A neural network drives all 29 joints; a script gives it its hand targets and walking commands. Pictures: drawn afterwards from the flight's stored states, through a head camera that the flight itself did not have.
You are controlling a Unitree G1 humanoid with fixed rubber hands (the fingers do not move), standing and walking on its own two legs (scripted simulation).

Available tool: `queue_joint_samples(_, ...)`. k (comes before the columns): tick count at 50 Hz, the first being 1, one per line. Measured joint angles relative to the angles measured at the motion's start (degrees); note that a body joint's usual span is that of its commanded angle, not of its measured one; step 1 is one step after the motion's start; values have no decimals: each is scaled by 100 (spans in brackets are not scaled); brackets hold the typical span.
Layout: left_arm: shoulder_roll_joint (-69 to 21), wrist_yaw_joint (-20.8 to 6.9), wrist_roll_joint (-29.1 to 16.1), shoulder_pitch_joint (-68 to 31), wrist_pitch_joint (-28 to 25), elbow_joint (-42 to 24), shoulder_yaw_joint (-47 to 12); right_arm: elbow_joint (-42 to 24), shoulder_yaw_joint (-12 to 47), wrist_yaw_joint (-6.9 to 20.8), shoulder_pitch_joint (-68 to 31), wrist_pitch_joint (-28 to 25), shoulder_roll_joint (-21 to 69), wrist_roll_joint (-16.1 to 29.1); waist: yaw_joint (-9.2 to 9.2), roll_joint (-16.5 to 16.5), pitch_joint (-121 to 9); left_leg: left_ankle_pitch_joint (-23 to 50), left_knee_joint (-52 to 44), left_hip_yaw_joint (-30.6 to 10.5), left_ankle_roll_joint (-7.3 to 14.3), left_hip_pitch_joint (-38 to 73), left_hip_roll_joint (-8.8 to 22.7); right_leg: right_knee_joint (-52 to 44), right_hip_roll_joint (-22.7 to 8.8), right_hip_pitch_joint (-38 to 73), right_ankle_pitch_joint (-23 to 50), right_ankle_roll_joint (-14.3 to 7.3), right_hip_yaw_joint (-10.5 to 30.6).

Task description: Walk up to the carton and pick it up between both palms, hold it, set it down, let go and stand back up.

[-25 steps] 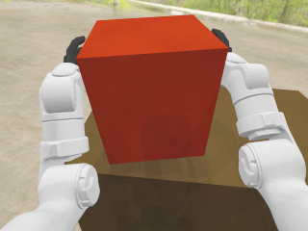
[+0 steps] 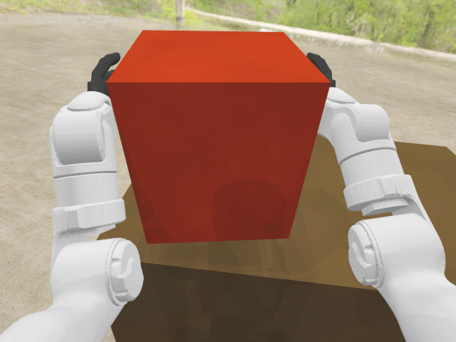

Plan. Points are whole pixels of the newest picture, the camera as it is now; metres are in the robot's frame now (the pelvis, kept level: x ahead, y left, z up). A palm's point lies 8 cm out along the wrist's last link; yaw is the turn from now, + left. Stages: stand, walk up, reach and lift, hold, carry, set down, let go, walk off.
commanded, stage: hold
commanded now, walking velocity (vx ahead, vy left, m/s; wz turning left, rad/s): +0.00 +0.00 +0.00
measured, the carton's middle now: (216, 135) +0.37 +0.01 +0.26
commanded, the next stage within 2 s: set down in 0.82 s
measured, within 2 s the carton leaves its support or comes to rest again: neither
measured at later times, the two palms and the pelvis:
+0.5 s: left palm (119, 107) +0.36 +0.16 +0.31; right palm (329, 104) +0.37 -0.17 +0.32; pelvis +0.00 +0.00 +0.00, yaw -1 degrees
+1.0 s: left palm (107, 104) +0.36 +0.17 +0.31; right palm (323, 99) +0.37 -0.15 +0.33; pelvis -0.01 +0.01 +0.00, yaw -1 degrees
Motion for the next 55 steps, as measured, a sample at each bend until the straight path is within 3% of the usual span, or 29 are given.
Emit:
queue_joint_samples(7,-28,19,30,-15,-54,-7,-71,97,-80,67,-144,16,-58,-38,-13,4,50,36,10,67,42,-98,-51,72,-60,-147,31,36,63)
queue_joint_samples(21,-227,352,-60,40,-27,-121,-103,231,90,292,-137,-62,-227,-86,38,50,76,10,7,164,9,-104,39,35,24,-183,58,-1,168)
queue_joint_samples(40,-30,11,10,-43,-24,-4,10,11,-21,12,-9,18,-19,-24,10,7,23,6,18,23,11,-35,-6,13,-6,-42,19,6,29)
queue_joint_samples(49,-88,100,8,-7,-154,-136,-68,73,-168,146,-158,-62,-47,-154,-28,5,101,40,33,82,49,-135,-49,100,-58,-193,38,40,86)
queue_joint_samples(55,-114,24,111,-291,-608,-198,175,-161,-588,352,-175,-523,206,-700,-86,-57,297,38,10,130,49,-36,-19,109,-32,-130,36,27,136)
